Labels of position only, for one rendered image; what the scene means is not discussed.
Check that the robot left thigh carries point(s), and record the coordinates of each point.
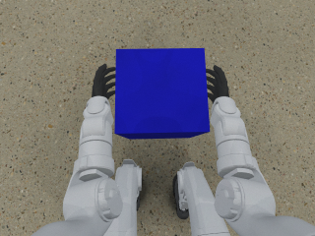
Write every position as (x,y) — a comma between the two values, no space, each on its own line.
(129,181)

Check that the right robot upper arm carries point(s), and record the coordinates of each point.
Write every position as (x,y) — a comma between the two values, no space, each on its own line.
(249,208)

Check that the left robot upper arm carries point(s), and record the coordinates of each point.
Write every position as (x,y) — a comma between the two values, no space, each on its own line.
(89,209)

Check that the carton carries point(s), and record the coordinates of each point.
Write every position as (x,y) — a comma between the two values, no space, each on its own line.
(161,93)

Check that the robot right thigh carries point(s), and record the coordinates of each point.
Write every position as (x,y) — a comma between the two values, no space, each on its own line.
(204,219)

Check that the right robot forearm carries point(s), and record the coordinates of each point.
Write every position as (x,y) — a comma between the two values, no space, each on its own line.
(234,154)

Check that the right robot hand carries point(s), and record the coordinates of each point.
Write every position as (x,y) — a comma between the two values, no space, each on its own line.
(220,87)

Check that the robot thigh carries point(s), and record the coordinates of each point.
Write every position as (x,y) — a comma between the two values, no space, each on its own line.
(129,181)
(204,219)

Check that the left robot hand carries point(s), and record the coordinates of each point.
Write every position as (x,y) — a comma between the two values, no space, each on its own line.
(100,87)

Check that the left robot forearm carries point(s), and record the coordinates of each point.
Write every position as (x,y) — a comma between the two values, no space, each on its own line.
(95,143)

